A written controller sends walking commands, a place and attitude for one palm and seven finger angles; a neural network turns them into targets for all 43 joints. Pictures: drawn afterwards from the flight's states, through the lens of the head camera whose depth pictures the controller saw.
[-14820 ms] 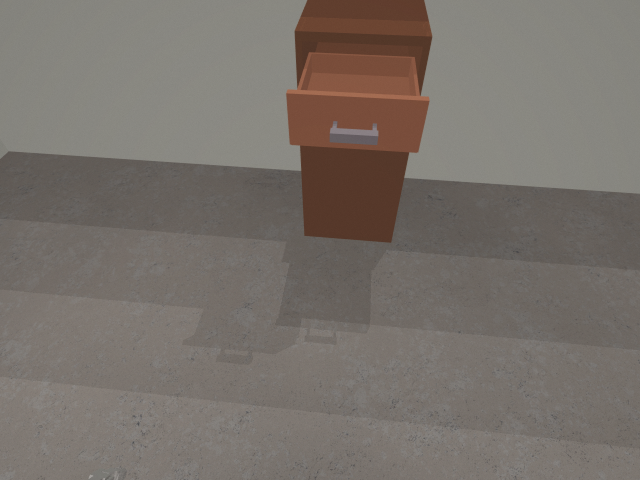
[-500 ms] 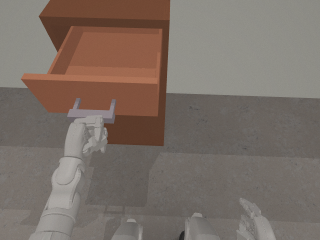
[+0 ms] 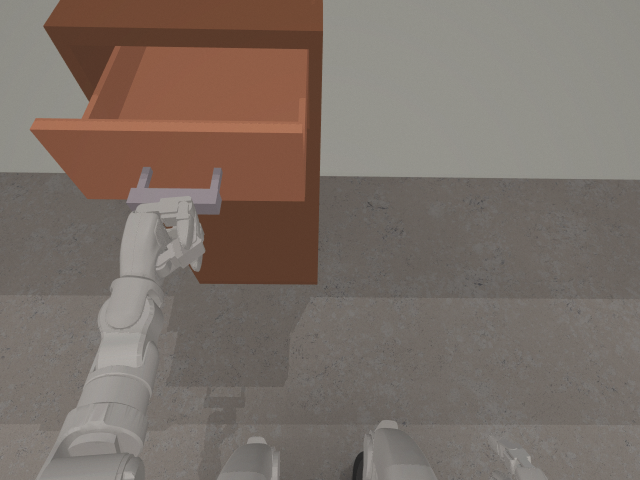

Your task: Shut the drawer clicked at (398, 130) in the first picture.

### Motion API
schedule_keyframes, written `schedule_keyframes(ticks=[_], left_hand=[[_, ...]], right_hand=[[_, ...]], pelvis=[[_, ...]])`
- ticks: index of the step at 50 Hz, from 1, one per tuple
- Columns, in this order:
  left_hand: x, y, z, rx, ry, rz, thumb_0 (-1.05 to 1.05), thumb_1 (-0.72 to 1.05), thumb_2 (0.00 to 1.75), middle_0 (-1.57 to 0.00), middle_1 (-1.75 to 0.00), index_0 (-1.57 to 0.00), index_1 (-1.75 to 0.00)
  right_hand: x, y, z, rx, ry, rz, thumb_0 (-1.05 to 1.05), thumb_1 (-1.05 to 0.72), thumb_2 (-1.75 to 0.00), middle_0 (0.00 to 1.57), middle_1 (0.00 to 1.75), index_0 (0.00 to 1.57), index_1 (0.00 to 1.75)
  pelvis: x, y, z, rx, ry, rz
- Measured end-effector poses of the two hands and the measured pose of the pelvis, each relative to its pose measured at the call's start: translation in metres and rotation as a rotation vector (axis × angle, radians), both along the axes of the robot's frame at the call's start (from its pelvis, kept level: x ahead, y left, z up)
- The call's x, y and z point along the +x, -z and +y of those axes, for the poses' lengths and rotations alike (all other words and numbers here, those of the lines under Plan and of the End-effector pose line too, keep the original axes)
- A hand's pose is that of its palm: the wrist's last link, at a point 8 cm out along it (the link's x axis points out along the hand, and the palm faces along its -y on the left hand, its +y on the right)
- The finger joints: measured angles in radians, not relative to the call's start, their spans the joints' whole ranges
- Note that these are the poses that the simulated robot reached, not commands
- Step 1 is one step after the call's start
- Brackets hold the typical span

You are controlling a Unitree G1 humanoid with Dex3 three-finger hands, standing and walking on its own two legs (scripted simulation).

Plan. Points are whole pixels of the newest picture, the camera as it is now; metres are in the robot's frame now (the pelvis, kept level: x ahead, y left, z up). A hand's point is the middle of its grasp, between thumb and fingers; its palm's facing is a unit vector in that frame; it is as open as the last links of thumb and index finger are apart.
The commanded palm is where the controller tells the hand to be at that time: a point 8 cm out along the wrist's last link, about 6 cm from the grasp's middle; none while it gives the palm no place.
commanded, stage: push the drawer shut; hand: left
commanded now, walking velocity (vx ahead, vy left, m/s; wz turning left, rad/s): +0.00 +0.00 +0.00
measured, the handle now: (178, 188) +0.47 +0.19 +0.05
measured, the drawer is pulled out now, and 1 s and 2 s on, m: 0.16 0.04 0.00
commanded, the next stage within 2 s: pull the fist back off the drawer in 1.66 s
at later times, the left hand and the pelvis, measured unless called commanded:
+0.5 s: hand (209, 194) +0.47 +0.15 +0.04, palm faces -0.01 -1.00 -0.04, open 3.2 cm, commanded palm +0.45 +0.21 +0.05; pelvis -0.01 +0.00 -0.01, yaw -1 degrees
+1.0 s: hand (212, 163) +0.52 +0.15 +0.04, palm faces -0.01 -1.00 -0.04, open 3.2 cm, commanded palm +0.51 +0.20 +0.05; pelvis -0.01 +0.01 -0.01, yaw -1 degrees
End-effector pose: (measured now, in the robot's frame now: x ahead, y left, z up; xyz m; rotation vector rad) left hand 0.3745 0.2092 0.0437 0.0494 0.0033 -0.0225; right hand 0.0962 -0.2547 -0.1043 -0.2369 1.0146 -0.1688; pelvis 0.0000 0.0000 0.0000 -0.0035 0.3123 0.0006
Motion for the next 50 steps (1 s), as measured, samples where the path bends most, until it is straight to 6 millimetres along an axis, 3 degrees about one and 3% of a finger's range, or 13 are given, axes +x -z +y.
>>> schedule_keyframes(ticks=[12,35,50], left_hand=[[0.035,0.001,0.0,-0.002,-0.003,0.01,0.0,0.8,0.94,-1.4,-1.6,-1.4,-1.6],[0.096,-0.002,-0.001,-0.007,-0.005,0.015,0.03,0.82,0.92,-1.4,-1.6,-1.4,-1.6],[0.126,-0.003,-0.002,-0.009,-0.014,0.021,0.04,0.81,0.93,-1.4,-1.6,-1.4,-1.6]], right_hand=[[-0.017,0.008,0.0,-0.006,0.01,0.052,0.01,-0.9,-0.9,0.2,0.3,0.2,0.3],[-0.092,0.01,-0.006,-0.032,0.104,0.263,0.01,-0.9,-0.9,0.2,0.3,0.2,0.3],[-0.104,0.01,0.001,-0.039,0.11,0.331,0.01,-0.9,-0.9,0.2,0.3,0.2,0.3]], pelvis=[[-0.008,0.005,0.0,-0.003,-0.003,0.024],[-0.009,0.011,0.003,-0.01,0.02,0.082],[-0.007,0.015,0.008,-0.025,0.014,0.116]])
